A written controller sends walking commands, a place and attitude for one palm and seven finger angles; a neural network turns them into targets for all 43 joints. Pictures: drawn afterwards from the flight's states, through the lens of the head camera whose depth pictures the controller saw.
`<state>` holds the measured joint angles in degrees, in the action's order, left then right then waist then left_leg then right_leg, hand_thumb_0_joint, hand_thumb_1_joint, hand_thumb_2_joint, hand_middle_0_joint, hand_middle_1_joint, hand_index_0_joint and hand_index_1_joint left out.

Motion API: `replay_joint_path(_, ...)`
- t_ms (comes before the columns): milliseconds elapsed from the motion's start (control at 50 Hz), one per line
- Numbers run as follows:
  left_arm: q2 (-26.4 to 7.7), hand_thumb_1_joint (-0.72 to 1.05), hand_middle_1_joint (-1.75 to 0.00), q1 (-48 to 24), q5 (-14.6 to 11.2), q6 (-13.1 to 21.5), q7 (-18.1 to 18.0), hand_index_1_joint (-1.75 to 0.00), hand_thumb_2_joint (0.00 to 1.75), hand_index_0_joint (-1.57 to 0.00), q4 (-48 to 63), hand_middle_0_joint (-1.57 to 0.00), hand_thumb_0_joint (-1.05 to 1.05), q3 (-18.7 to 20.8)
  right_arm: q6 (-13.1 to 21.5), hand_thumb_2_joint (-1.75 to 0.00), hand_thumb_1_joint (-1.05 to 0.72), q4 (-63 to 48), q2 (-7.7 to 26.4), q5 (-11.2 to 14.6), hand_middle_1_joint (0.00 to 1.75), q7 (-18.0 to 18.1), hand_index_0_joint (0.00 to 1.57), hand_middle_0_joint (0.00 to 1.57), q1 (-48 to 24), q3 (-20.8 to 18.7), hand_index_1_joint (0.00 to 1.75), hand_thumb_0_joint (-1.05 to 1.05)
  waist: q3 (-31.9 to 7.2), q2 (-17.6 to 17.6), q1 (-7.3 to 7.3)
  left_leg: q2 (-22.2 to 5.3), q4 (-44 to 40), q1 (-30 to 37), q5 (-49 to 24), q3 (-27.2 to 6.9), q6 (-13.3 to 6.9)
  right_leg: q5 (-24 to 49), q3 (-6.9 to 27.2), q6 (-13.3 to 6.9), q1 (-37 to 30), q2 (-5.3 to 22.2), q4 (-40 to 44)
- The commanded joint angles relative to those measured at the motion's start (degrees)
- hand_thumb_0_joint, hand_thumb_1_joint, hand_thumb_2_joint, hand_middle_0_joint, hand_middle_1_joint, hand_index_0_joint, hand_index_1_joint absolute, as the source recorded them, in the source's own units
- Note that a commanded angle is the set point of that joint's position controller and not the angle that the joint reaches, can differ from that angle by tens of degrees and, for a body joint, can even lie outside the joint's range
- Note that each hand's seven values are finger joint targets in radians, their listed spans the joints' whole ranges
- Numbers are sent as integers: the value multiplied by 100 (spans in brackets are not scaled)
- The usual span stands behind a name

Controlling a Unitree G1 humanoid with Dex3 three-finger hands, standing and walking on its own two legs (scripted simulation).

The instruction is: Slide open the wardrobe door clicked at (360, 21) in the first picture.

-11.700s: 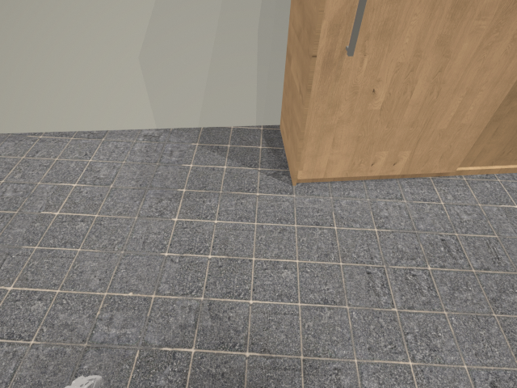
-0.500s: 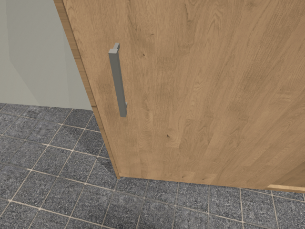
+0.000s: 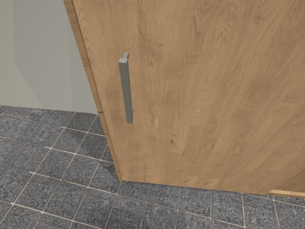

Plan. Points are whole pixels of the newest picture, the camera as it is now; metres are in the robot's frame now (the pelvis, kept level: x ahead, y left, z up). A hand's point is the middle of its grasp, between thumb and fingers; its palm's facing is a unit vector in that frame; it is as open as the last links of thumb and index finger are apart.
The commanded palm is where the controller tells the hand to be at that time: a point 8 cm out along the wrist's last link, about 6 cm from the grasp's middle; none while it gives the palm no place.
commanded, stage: come to a stop and stand still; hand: left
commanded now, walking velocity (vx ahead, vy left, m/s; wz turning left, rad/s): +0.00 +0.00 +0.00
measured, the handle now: (128, 91) +0.47 +0.11 +0.09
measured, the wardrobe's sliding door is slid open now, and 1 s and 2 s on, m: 0.00 0.00 0.00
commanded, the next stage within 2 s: look again from close up in 0.96 s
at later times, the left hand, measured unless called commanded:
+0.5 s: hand out of the picture -0.03 +0.15 -0.17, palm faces +0.02 -0.98 -0.20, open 7.4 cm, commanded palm none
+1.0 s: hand out of the picture -0.03 +0.12 -0.17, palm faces +0.04 -0.99 -0.16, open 7.4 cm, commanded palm none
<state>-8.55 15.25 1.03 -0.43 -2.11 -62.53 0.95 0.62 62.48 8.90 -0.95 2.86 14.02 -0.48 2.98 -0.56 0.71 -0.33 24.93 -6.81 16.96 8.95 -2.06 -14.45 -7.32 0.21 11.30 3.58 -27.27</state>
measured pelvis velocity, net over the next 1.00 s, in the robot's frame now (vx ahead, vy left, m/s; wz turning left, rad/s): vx -0.01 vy -0.03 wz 0.00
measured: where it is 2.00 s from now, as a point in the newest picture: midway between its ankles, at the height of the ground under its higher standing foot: outside the picture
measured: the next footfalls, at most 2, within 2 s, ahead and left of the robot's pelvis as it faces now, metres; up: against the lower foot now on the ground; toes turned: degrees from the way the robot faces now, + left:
none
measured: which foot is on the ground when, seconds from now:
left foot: down 0.00-1.00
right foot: down 0.00-1.00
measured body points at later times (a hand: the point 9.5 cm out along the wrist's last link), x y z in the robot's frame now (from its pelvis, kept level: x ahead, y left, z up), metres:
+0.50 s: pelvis -0.02 -0.01 +0.00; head -0.02 -0.03 +0.45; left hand -0.03 +0.21 -0.15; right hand -0.04 -0.21 -0.17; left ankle -0.03 +0.08 -0.74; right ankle +0.00 -0.12 -0.74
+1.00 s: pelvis -0.01 -0.03 +0.00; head +0.01 -0.04 +0.45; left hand -0.03 +0.17 -0.16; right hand -0.02 -0.23 -0.17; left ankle -0.03 +0.08 -0.74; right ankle +0.00 -0.12 -0.74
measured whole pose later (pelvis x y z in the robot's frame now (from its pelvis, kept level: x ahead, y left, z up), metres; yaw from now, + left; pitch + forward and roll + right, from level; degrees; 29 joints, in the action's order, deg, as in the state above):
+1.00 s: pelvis -0.01 -0.03 +0.00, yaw +0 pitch -1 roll +1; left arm -5.7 17.7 0.6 1.2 -1.7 -66.1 -0.9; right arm 1.0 65.0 6.3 -0.8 2.1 17.9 1.1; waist 2.4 0.7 0.3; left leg -2.6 24.1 -7.1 15.6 8.0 0.4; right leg -13.9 -8.4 -2.6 11.3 1.3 -26.2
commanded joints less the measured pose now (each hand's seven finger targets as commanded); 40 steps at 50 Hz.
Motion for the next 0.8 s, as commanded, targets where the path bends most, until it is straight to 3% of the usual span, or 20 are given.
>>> replay_joint_path(0,-335,90,-30,423,-6,105,-9,-30,90,-20,98,-20,0,0,70,-90,-90,15,266,8,30,-63,20,20,525,15,30,0,193,-28,-9,-732,-686,-397,-1279,-725,55,1140,574,-165,-193,468,505)
replay_joint_path(20,-639,90,-30,808,43,166,-224,-30,90,-20,-117,-20,0,-47,99,-90,-90,-378,802,104,30,-126,20,20,69,-94,30,0,103,-31,74,-881,352,-464,-2445,-665,160,2679,825,-113,86,610,181)
replay_joint_path(40,-747,90,-30,570,-13,217,-183,-30,90,-20,158,-20,0,-27,77,-90,-90,-484,594,44,30,-149,20,20,459,-58,30,0,-478,506,-172,-659,100,-439,-1128,-725,169,1559,799,-293,-213,716,109)
replay_joint_path(60,-699,90,-30,409,-28,218,-125,-30,90,-20,227,-20,0,-55,91,-90,-90,-461,517,25,30,-174,20,20,500,-20,30,0,-365,575,-148,-716,-142,-580,-748,-814,119,636,722,-339,5,564,113)
replay_joint_path(80,-633,90,-30,357,-19,247,-77,-30,90,-20,215,-20,0,-76,134,-90,-90,-469,447,-15,30,-182,20,20,529,11,30,0,-282,895,-112,-712,-193,-653,-1095,-858,59,767,605,-343,20,482,47)
replay_joint_path(140,-502,90,-30,405,-36,230,-18,-30,90,-20,148,-20,0,-121,137,-90,-90,-517,506,7,30,-142,20,20,647,40,30,0,-77,143,-115,-744,-330,-661,-1046,-924,-38,588,539,-310,49,375,136)
replay_joint_path(240,-453,90,-30,407,-42,189,11,-30,90,-20,100,-20,0,-144,93,-90,-90,-431,458,5,30,-161,20,20,716,75,30,0,480,-173,-95,-622,-627,-893,-11,-867,-42,-145,669,-308,319,387,472)
replay_joint_path(300,-487,90,-30,444,-46,196,17,-30,90,-20,93,-20,0,-130,93,-90,-90,-333,403,-2,30,-172,20,20,817,99,30,0,452,-12,-80,-568,-688,-887,74,-820,-29,-307,712,-314,295,402,567)
replay_joint_path(460,-419,90,-30,502,-54,198,15,-30,90,-20,-12,-20,0,-111,101,-90,-90,-73,283,-1,30,-159,20,20,986,116,30,0,400,-36,-66,-584,-735,-823,-3,-756,-12,-235,728,-315,252,404,627)
replay_joint_path(780,-297,90,-30,647,-43,245,-8,-30,90,-20,-176,-20,0,-89,107,-90,-90,215,76,15,30,-105,20,20,1011,101,30,0,252,9,-58,-630,-571,-508,-616,-631,50,616,709,-341,26,448,683)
